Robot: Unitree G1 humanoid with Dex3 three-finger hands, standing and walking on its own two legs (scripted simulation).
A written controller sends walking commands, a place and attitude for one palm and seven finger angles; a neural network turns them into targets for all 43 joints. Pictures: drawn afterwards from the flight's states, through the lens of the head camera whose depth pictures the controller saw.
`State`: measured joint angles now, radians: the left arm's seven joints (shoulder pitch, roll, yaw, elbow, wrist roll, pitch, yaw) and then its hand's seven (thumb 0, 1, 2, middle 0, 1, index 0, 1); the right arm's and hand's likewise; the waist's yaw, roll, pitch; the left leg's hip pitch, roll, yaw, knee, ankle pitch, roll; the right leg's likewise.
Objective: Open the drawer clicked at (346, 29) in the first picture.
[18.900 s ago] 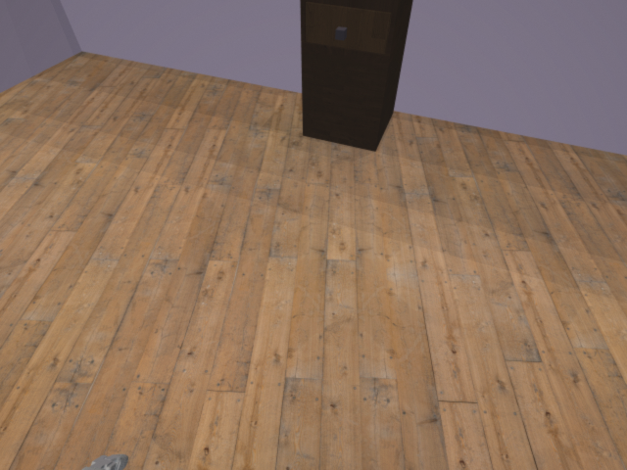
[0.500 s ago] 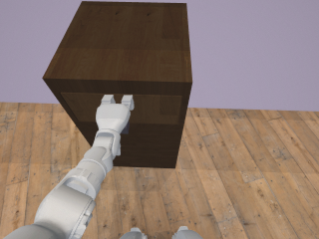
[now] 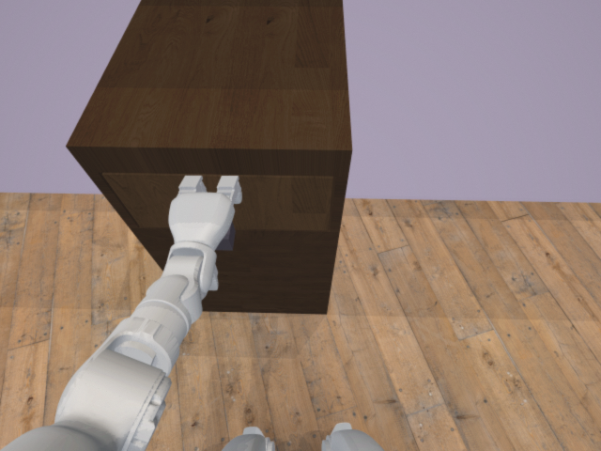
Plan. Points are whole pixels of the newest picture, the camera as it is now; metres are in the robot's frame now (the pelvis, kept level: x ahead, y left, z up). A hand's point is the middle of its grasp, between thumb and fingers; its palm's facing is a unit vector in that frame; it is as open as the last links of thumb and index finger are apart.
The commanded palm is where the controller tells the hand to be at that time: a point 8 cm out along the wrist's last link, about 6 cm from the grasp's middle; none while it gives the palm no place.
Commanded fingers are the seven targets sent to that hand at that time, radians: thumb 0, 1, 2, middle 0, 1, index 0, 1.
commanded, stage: move the hooked fingers above the handle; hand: left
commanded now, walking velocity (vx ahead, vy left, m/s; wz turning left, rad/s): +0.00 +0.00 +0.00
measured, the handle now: (222, 224) +0.50 +0.12 -0.09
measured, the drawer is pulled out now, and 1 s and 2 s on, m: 0.00 0.00 0.00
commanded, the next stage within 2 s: lower the fingers behind the handle in 0.18 s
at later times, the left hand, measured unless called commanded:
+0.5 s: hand (206, 237) +0.44 +0.14 -0.04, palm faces -0.04 -0.03 -1.00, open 13.8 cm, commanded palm +0.43 +0.14 +0.01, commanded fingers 0.00 -0.50 0.30 -0.30 -1.20 -0.30 -1.20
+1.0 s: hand (216, 246) +0.45 +0.13 -0.08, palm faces -0.05 -0.04 -1.00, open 13.8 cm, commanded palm +0.43 +0.13 -0.02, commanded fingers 0.00 -0.50 0.30 -0.30 -1.20 -0.30 -1.20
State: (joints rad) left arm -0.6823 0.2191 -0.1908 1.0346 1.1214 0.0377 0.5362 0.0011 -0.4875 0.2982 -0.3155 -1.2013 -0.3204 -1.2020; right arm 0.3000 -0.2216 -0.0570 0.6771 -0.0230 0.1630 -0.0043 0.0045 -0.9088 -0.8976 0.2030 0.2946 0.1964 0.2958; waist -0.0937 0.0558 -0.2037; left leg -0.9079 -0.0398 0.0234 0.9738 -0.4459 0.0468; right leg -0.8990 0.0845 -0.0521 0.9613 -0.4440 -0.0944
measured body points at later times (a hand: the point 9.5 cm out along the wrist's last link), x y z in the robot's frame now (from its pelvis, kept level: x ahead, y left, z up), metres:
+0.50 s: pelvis +0.00 +0.00 -0.01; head +0.10 +0.00 +0.43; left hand +0.44 +0.14 +0.01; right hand +0.05 -0.26 -0.15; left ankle +0.00 +0.09 -0.67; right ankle +0.00 -0.06 -0.67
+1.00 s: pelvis -0.01 +0.02 -0.03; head +0.11 +0.01 +0.41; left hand +0.44 +0.13 -0.02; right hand +0.02 -0.24 -0.17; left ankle +0.00 +0.09 -0.67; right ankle +0.00 -0.06 -0.67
